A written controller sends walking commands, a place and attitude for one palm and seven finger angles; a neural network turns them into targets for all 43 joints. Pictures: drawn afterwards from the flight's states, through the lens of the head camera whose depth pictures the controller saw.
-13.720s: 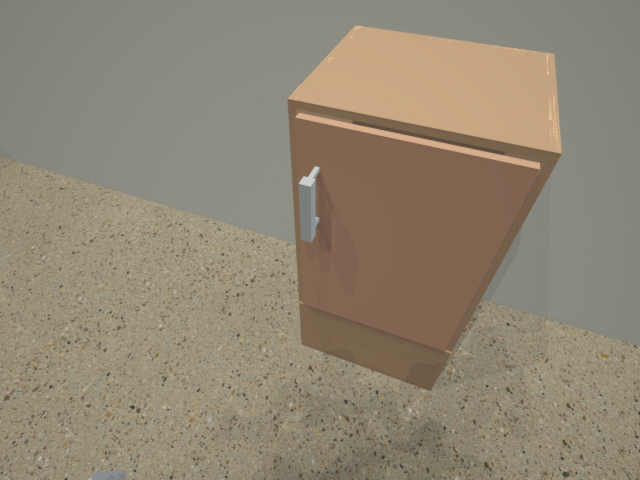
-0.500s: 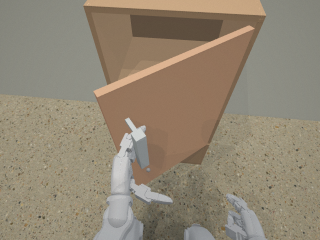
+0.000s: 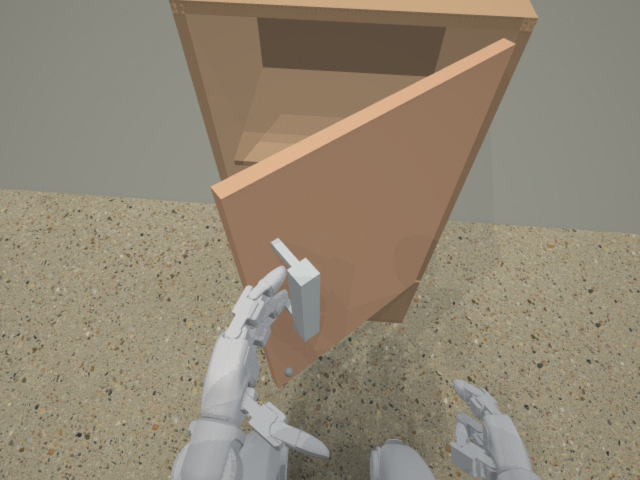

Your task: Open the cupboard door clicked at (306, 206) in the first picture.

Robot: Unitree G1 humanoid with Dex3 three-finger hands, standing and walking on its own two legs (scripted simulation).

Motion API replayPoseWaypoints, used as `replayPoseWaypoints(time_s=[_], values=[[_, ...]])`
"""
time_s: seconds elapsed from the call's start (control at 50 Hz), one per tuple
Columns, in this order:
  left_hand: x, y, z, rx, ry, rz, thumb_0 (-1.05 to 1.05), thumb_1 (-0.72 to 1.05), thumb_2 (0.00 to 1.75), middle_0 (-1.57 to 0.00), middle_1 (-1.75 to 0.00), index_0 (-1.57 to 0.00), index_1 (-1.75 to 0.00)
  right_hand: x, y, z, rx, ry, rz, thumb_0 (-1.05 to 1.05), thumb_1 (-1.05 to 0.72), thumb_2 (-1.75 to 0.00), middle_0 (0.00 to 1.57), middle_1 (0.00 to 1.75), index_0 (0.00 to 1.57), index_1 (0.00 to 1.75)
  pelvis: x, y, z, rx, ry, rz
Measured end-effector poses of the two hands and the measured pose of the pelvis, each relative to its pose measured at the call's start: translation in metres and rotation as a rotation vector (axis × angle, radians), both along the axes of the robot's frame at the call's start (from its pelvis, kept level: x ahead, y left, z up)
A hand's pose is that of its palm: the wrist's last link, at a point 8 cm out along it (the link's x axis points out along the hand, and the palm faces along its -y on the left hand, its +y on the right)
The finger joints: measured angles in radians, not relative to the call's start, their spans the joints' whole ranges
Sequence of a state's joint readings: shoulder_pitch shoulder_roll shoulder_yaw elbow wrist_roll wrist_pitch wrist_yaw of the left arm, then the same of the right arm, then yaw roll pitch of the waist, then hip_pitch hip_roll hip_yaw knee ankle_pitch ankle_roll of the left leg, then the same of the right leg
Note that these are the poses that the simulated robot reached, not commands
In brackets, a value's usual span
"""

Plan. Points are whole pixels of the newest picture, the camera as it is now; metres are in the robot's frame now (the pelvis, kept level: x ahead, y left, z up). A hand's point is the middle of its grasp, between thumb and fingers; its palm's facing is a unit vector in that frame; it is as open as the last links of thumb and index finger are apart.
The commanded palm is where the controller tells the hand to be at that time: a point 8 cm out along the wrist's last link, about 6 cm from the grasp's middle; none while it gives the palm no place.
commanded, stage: slide the hand sideways off the handle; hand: left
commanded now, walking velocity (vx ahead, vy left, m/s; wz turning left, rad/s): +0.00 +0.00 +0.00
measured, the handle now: (294, 291) +0.33 +0.05 +0.06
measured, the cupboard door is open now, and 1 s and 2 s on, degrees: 43 43 43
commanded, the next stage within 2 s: draw the hand back to the body in 0.60 s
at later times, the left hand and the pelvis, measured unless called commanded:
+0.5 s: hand (233, 404) +0.20 +0.10 +0.05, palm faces -0.07 -1.00 +0.00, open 16.3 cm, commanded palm +0.17 +0.16 +0.05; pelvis +0.00 -0.01 -0.01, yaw +0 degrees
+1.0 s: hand (174, 402) +0.19 +0.14 +0.10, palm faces -0.05 -1.00 -0.04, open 16.3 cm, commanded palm +0.16 +0.20 +0.11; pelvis +0.00 +0.00 +0.01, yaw +1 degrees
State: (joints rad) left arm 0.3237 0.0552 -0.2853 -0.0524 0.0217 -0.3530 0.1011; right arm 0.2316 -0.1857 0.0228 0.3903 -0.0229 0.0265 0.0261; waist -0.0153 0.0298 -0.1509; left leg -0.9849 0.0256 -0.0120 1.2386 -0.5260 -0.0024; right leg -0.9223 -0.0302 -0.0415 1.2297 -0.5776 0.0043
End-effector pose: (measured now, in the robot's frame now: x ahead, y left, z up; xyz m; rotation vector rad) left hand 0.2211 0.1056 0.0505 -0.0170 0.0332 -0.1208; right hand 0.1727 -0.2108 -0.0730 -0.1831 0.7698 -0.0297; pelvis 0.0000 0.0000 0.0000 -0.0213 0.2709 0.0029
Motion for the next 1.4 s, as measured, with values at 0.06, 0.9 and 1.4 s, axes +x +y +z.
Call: replayPoseWaypoints(time_s=[0.06,0.9,1.4], values=[[-0.005,0.006,0.000,-0.001,0.004,0.011,-0.01,-0.50,0.30,-0.18,-0.32,-0.20,-0.32,0.003,-0.001,0.001,-0.004,-0.009,0.004,0.02,-0.90,-0.90,0.20,0.30,0.20,0.30,0.001,-0.002,0.000,0.000,0.003,0.001],[-0.045,0.081,0.031,0.054,-0.021,0.050,-0.01,-0.49,0.30,-0.15,-0.30,-0.15,-0.30,0.006,-0.013,0.007,-0.033,-0.076,-0.065,0.02,-0.90,-0.90,0.20,0.30,0.20,0.30,-0.002,-0.005,-0.003,-0.023,-0.025,0.011],[-0.059,0.143,0.119,0.323,0.091,0.333,-0.01,-0.25,0.41,-0.16,-0.30,-0.16,-0.30,0.022,0.004,0.083,-0.057,-0.159,-0.073,0.02,-0.90,-0.90,0.20,0.30,0.20,0.30,0.023,0.009,0.063,-0.013,-0.176,0.011]])
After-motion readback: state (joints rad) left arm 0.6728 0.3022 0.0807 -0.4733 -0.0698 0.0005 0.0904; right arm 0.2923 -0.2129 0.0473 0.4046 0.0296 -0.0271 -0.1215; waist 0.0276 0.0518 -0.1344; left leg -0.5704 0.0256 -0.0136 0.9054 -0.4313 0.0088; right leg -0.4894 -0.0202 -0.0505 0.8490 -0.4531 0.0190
